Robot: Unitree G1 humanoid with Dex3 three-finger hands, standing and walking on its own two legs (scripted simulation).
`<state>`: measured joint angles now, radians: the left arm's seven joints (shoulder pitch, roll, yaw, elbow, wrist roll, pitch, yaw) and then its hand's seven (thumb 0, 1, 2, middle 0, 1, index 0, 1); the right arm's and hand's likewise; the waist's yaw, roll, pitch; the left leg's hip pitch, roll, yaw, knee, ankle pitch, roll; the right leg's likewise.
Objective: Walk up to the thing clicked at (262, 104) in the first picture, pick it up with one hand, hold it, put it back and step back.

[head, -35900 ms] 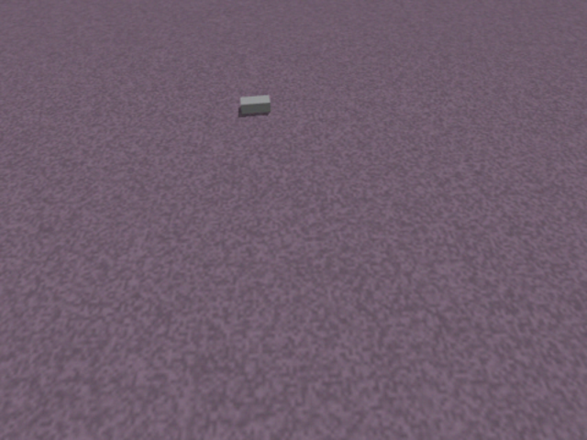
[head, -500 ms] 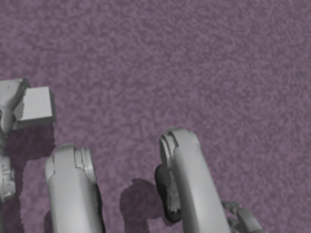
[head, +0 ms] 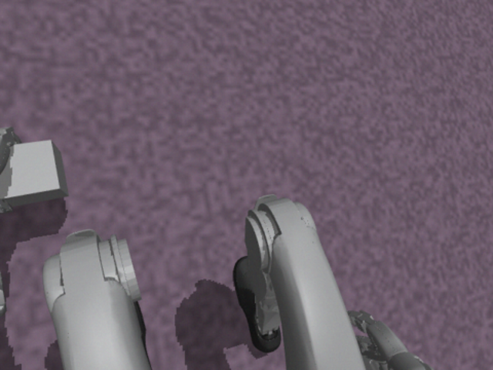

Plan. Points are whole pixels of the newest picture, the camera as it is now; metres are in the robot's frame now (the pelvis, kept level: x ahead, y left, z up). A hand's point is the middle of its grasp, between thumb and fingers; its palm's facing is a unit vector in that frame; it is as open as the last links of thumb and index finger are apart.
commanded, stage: rest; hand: left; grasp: from above
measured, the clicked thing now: out of the picture +0.42 +0.32 -0.23
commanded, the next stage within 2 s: open in 0.92 s
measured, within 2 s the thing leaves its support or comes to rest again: neither
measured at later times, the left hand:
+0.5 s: hand (4, 182) +0.42 +0.32 -0.23, palm faces -0.46 -0.12 -0.88, open 11.2 cm
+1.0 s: hand (7, 180) +0.42 +0.32 -0.24, palm faces -0.46 -0.12 -0.88, open 11.2 cm
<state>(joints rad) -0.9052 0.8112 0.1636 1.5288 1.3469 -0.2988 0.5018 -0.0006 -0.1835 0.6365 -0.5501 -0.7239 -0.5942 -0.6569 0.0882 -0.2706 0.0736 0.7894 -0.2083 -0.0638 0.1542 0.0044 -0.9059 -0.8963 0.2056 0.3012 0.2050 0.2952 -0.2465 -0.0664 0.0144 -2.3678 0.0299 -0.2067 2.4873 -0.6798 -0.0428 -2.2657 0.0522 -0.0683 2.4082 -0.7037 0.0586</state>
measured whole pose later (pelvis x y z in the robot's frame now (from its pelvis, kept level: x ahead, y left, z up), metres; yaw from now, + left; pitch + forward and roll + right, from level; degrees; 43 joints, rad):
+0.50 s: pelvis +0.00 +0.00 -0.02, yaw -2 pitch +29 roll -10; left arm -0.90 0.89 0.21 1.63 1.36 -0.31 0.58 0.00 -0.18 0.63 -0.55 -0.72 -0.59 -0.66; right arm 0.05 -0.29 0.15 0.78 -0.28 -0.11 0.19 0.00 -0.90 -0.89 0.21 0.30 0.21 0.30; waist -0.28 -0.10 0.07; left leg -2.38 0.03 -0.26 2.57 -0.70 -0.05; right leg -2.27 0.07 -0.10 2.45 -0.70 0.07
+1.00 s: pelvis +0.00 +0.01 -0.02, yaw -4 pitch +27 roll -12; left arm -0.93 0.93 0.17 1.72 1.34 -0.30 0.64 0.00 -0.19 0.64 -0.57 -0.71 -0.61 -0.65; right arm 0.04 -0.30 0.21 0.76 -0.31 -0.17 0.23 0.00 -0.90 -0.90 0.21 0.30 0.20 0.30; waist -0.31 -0.12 0.10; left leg -2.37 0.03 -0.28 2.59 -0.72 -0.04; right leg -2.25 0.08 -0.12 2.45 -0.70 0.08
